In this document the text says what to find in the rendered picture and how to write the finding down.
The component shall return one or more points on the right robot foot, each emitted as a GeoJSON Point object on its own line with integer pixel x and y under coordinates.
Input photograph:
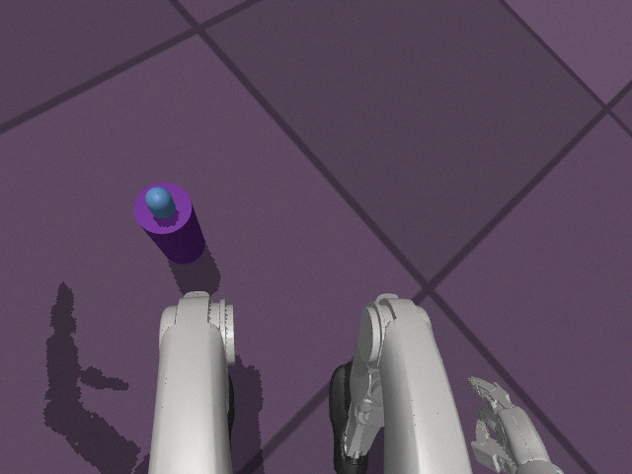
{"type": "Point", "coordinates": [339, 405]}

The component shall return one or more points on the right robot hand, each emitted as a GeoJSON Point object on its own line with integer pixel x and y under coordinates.
{"type": "Point", "coordinates": [519, 439]}

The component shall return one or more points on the bottle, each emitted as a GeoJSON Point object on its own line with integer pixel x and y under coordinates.
{"type": "Point", "coordinates": [166, 214]}

